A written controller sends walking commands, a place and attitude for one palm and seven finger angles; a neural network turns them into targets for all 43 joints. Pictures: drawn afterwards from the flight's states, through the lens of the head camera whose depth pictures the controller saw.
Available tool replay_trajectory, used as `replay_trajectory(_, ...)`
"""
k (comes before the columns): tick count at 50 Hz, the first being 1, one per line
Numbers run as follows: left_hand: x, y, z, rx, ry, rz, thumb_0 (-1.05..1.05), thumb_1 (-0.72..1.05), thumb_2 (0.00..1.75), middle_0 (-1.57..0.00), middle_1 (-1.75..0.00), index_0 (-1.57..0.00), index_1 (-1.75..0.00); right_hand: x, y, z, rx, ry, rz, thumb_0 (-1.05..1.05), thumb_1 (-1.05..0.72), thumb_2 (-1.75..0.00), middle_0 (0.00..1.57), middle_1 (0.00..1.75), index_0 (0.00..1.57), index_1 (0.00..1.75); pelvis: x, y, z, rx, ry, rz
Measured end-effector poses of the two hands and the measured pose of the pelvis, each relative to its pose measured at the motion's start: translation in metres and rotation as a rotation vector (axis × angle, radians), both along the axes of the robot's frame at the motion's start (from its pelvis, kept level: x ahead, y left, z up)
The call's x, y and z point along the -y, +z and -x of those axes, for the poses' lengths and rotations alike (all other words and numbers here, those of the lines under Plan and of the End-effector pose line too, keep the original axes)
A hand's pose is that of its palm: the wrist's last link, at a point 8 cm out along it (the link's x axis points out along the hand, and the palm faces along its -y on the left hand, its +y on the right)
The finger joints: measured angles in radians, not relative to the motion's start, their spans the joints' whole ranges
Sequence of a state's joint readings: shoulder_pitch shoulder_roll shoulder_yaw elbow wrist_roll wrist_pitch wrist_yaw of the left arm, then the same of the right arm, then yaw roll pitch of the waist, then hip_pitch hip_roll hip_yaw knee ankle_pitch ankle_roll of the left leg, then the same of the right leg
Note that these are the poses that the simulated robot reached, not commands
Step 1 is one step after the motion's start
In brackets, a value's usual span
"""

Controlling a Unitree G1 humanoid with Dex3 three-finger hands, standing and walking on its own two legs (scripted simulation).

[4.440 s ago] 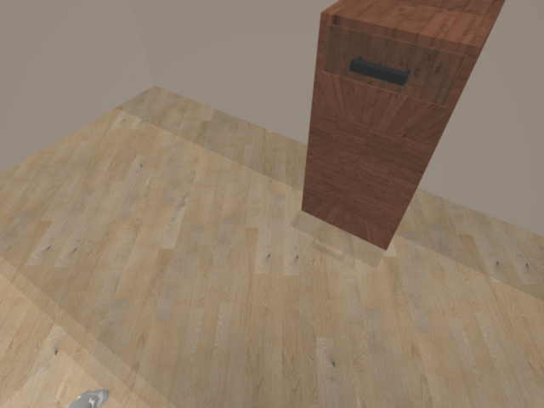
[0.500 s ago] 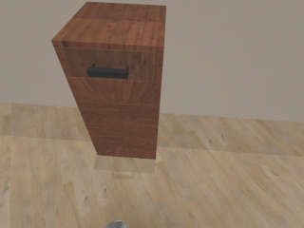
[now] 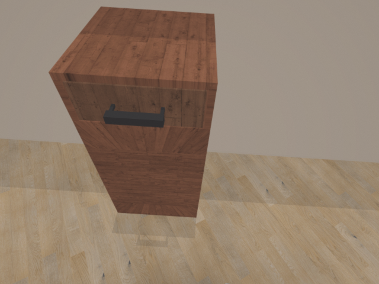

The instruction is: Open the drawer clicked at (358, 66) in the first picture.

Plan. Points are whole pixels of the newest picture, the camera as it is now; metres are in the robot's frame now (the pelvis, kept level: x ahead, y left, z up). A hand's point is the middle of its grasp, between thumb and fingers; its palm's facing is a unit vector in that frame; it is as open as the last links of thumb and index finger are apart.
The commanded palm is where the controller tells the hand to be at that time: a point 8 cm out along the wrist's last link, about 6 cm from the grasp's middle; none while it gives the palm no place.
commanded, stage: come to a stop and stand still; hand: left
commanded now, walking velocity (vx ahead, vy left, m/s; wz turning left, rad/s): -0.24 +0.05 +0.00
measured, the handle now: (136, 113) +0.54 +0.18 +0.02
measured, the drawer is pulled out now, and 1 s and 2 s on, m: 0.00 0.00 0.00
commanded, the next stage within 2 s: look again from close up in 1.32 s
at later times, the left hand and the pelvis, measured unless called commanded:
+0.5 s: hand out of the picture +0.04 +0.17 -0.17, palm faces +0.08 -0.97 -0.24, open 7.4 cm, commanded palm none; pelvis -0.03 -0.02 +0.00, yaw +1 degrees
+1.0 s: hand out of the picture -0.08 +0.17 -0.17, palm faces +0.03 -0.98 -0.19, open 7.4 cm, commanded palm none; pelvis -0.06 +0.01 +0.00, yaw +0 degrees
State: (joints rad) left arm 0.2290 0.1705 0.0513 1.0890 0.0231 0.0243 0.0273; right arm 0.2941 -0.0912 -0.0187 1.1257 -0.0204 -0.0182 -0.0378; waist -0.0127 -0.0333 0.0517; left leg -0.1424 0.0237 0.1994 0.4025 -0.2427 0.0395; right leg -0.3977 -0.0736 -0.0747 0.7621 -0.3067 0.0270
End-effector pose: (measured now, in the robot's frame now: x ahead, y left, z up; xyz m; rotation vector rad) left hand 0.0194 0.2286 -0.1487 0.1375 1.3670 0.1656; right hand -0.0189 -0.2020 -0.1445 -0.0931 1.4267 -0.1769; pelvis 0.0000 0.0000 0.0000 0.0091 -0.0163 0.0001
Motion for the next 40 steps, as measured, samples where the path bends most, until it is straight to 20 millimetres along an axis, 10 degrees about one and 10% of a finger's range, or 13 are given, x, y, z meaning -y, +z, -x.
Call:
replay_trajectory(8,0.023,0.008,-0.049,0.068,-0.051,-0.077,0.0,0.92,0.9,-0.2,-0.3,-0.19,-0.29,0.02,-0.029,-0.005,-0.067,-0.058,-0.078,0.0,-0.91,-0.9,0.21,0.3,0.21,0.3,0.028,-0.013,-0.012,-0.015,-0.003,-0.018)
replay_trajectory(17,0.032,0.024,-0.051,0.156,-0.017,-0.084,0.0,0.92,0.9,-0.2,-0.3,-0.2,-0.3,0.061,-0.021,-0.046,0.033,0.026,-0.015,0.0,-0.91,-0.9,0.2,0.3,0.2,0.3,0.033,-0.004,0.004,-0.018,0.02,-0.029)
replay_trajectory(27,-0.002,0.006,0.005,0.122,0.025,-0.041,0.0,0.9,0.9,-0.2,-0.3,-0.2,-0.3,0.055,0.005,-0.07,0.207,0.112,0.077,0.0,-0.92,-0.9,0.2,0.3,0.2,0.3,0.009,-0.007,0.032,-0.008,0.019,0.001)
replay_trajectory(40,-0.017,0.002,0.092,-0.083,0.043,-0.024,0.0,0.91,0.9,-0.2,-0.3,-0.19,-0.29,0.013,-0.003,-0.007,0.092,0.084,0.031,0.0,-0.94,-0.9,0.21,0.3,0.21,0.3,-0.009,-0.004,0.045,-0.026,0.0,-0.026)
